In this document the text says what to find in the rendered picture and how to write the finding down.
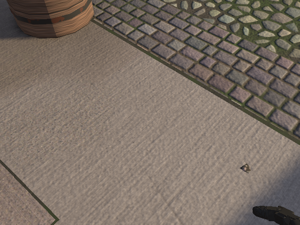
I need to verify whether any robot right hand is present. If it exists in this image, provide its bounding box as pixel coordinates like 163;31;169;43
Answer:
252;205;300;225

